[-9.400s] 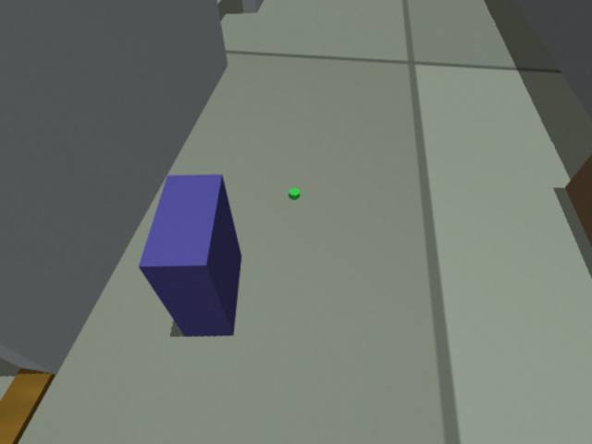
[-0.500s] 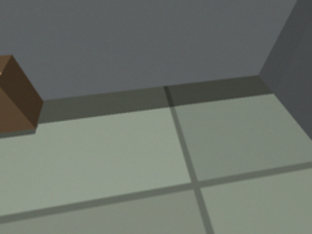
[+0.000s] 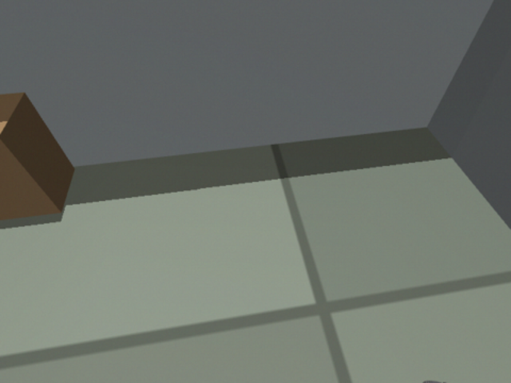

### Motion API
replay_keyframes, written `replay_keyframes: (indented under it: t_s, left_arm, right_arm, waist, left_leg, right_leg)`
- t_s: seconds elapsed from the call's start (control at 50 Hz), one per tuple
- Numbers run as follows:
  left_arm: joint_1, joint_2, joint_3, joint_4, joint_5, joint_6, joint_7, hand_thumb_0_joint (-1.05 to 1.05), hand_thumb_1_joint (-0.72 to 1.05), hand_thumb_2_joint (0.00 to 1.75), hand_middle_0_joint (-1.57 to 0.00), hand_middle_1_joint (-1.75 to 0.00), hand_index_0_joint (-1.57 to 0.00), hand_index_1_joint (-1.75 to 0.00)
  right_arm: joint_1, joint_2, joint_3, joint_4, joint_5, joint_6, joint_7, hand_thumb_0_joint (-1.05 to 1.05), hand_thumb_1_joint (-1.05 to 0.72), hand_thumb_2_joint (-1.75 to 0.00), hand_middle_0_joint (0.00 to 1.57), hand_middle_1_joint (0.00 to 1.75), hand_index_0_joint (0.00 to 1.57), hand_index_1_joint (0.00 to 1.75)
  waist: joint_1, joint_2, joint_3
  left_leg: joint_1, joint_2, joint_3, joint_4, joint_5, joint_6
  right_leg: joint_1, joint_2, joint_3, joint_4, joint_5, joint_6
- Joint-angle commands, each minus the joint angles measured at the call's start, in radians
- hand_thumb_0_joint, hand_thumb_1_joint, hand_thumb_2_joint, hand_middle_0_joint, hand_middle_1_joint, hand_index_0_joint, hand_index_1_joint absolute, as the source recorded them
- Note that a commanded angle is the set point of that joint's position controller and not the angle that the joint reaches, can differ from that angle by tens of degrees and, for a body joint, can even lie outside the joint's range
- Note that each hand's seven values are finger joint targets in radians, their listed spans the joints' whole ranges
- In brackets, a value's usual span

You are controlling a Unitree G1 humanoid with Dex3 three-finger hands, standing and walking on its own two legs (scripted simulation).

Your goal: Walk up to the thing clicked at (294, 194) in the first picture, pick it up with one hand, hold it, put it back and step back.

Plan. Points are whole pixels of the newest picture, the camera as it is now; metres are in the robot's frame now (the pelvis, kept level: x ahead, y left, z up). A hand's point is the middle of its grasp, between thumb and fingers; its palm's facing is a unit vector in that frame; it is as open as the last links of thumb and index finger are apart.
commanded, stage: stand
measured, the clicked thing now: out of the picture -0.36 +1.15 -0.77
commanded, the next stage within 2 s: walk up in 1.20 s
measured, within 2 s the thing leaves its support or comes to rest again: neither
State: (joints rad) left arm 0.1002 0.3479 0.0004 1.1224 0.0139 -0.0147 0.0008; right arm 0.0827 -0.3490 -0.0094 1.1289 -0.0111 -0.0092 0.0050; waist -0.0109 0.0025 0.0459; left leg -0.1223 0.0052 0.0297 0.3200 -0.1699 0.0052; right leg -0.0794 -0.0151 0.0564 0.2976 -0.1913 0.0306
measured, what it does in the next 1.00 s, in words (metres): stands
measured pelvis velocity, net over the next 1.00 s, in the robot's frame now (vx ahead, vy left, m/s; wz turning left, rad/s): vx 0.00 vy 0.00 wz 0.02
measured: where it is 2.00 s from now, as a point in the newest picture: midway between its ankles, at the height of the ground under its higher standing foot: outside the picture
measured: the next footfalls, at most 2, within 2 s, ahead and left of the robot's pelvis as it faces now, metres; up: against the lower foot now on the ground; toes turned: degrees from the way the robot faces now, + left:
right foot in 1.46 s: +0.12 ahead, -0.17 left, +0.00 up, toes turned -4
left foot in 1.86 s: +0.32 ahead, +0.11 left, +0.00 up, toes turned +5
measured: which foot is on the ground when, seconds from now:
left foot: down 0.00-1.00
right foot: down 0.00-1.00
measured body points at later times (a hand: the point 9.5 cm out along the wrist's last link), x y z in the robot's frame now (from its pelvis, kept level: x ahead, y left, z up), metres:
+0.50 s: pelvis +0.00 +0.00 +0.00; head +0.01 +0.00 +0.45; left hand +0.06 +0.30 -0.14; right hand +0.07 -0.30 -0.13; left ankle +0.00 +0.11 -0.75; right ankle -0.02 -0.14 -0.75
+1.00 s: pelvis +0.00 +0.00 +0.00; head +0.01 +0.00 +0.45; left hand +0.06 +0.30 -0.13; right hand +0.08 -0.30 -0.13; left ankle +0.00 +0.11 -0.75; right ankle -0.02 -0.14 -0.75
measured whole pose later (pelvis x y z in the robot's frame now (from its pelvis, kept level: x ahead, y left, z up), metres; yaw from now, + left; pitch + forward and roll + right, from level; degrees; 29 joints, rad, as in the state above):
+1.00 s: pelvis +0.00 +0.00 +0.00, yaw +1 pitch -2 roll +0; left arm 0.13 0.35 0.00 1.12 0.02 -0.01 0.00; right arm 0.11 -0.35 -0.01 1.13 -0.01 -0.01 0.01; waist -0.01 0.00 0.05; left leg -0.13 0.00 0.02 0.32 -0.17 0.01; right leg -0.08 -0.02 0.04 0.30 -0.19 0.03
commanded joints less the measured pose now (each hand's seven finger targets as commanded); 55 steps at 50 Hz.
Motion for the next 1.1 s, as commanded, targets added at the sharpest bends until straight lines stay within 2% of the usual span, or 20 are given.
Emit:
replay_keyframes:
  t_s: [0.0,0.08,0.18,0.44,0.56,0.62,0.68,0.74,0.82,1.08]
  left_arm:
    - [-0.025,0.209,0.041,-0.05,-0.004,-0.016,0.014,0.0,0.9,0.9,-0.2,-0.3,-0.2,-0.3]
    - [-0.022,0.206,0.04,-0.047,-0.003,-0.015,0.013,0.0,0.9,0.9,-0.2,-0.3,-0.2,-0.3]
    - [-0.014,0.204,0.039,-0.047,-0.003,-0.015,0.01,0.0,0.9,0.9,-0.2,-0.3,-0.2,-0.3]
    - [0.001,0.213,0.038,-0.05,-0.003,-0.019,0.011,0.0,0.9,0.9,-0.2,-0.3,-0.2,-0.3]
    - [0.006,0.211,0.037,-0.049,-0.003,-0.014,0.01,0.0,0.9,0.9,-0.2,-0.3,-0.2,-0.3]
    - [-0.002,0.214,0.038,-0.05,-0.002,-0.015,0.013,0.0,0.9,0.9,-0.2,-0.3,-0.2,-0.3]
    - [0.002,0.212,0.037,-0.049,-0.003,-0.015,0.011,0.0,0.9,0.9,-0.2,-0.3,-0.2,-0.3]
    - [-0.001,0.215,0.036,-0.053,-0.004,-0.016,0.01,0.0,0.9,0.9,-0.2,-0.3,-0.2,-0.3]
    - [0.007,0.216,0.038,-0.054,-0.003,-0.015,0.01,0.0,0.9,0.9,-0.2,-0.3,-0.2,-0.3]
    - [0.002,0.218,0.037,-0.055,-0.003,-0.016,0.013,0.0,0.9,0.9,-0.2,-0.3,-0.2,-0.3]
  right_arm:
    - [-0.032,-0.21,-0.037,-0.056,0.003,-0.024,-0.011,0.0,-0.9,-0.9,0.2,0.3,0.2,0.3]
    - [-0.039,-0.218,-0.041,-0.055,0.004,-0.022,-0.01,0.0,-0.9,-0.9,0.2,0.3,0.2,0.3]
    - [-0.032,-0.218,-0.041,-0.054,0.003,-0.023,-0.008,0.0,-0.9,-0.9,0.2,0.3,0.2,0.3]
    - [-0.022,-0.212,-0.037,-0.053,0.005,-0.023,-0.008,0.0,-0.9,-0.9,0.2,0.3,0.2,0.3]
    - [-0.012,-0.216,-0.035,-0.053,0.003,-0.023,-0.009,0.0,-0.9,-0.9,0.2,0.3,0.2,0.3]
    - [-0.008,-0.216,-0.035,-0.054,0.004,-0.022,-0.01,0.0,-0.9,-0.9,0.2,0.3,0.2,0.3]
    - [-0.008,-0.218,-0.036,-0.053,0.004,-0.021,-0.008,0.0,-0.9,-0.9,0.2,0.3,0.2,0.3]
    - [-0.009,-0.218,-0.036,-0.056,0.003,-0.022,-0.007,0.0,-0.9,-0.9,0.2,0.3,0.2,0.3]
    - [-0.011,-0.216,-0.035,-0.058,0.003,-0.026,-0.009,0.0,-0.9,-0.9,0.2,0.3,0.2,0.3]
    - [-0.009,-0.213,-0.035,-0.06,0.005,-0.023,-0.01,0.0,-0.9,-0.9,0.2,0.3,0.2,0.3]
  waist:
    - [0.004,-0.007,-0.084]
    - [0.005,-0.009,-0.068]
    - [0.005,0.009,-0.055]
    - [0.003,-0.013,-0.083]
    - [0.007,0.005,-0.061]
    - [0.005,-0.008,-0.065]
    - [0.005,-0.007,-0.052]
    - [0.004,-0.005,-0.054]
    - [0.009,0.003,-0.084]
    - [0.004,-0.009,-0.076]
  left_leg:
    - [0.063,0.133,-0.091,-0.029,0.189,0.018]
    - [0.05,0.131,-0.101,-0.046,0.105,0.02]
    - [0.034,0.127,-0.106,-0.056,0.071,0.02]
    - [0.059,0.13,-0.108,-0.027,0.146,0.022]
    - [0.024,0.125,-0.111,-0.046,0.103,0.019]
    - [0.029,0.125,-0.114,-0.042,0.123,0.021]
    - [0.023,0.124,-0.118,-0.048,0.072,0.018]
    - [0.02,0.124,-0.119,-0.048,0.087,0.02]
    - [0.045,0.128,-0.117,-0.038,0.163,0.02]
    - [0.048,0.127,-0.115,-0.032,0.168,0.02]
  right_leg:
    - [-0.02,-0.112,0.058,-0.031,0.203,-0.041]
    - [-0.035,-0.106,0.054,-0.041,0.135,-0.041]
    - [-0.042,-0.107,0.057,-0.044,0.105,-0.045]
    - [-0.031,-0.112,0.058,-0.033,0.158,-0.045]
    - [-0.025,-0.11,0.053,-0.037,0.126,-0.045]
    - [-0.024,-0.111,0.052,-0.035,0.129,-0.045]
    - [-0.041,-0.108,0.052,-0.044,0.083,-0.044]
    - [-0.036,-0.111,0.054,-0.044,0.095,-0.046]
    - [-0.016,-0.113,0.051,-0.031,0.151,-0.045]
    - [-0.02,-0.113,0.044,-0.028,0.157,-0.044]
